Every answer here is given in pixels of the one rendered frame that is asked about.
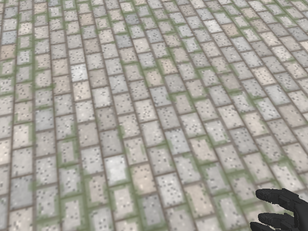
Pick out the robot right hand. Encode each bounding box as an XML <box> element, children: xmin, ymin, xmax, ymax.
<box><xmin>250</xmin><ymin>188</ymin><xmax>308</xmax><ymax>231</ymax></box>

